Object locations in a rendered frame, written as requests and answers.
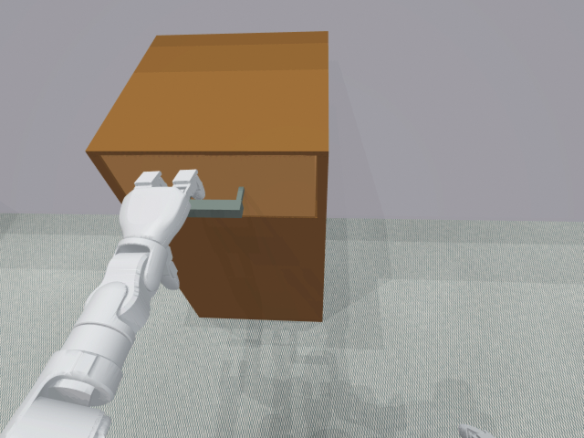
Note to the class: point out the robot left hand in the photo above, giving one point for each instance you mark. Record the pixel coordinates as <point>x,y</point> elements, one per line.
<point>157,212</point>

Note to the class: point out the cabinet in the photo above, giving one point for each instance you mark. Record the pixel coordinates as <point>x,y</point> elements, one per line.
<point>234,94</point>

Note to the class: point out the robot left upper arm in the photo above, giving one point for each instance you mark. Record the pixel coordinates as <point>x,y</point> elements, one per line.
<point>49,418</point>

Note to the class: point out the handle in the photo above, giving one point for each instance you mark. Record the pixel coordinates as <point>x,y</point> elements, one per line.
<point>218,208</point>

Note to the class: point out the left robot forearm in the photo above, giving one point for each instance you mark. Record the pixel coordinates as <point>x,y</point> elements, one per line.
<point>87,369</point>

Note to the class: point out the drawer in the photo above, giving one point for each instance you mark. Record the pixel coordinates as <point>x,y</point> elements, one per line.
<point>275,185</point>

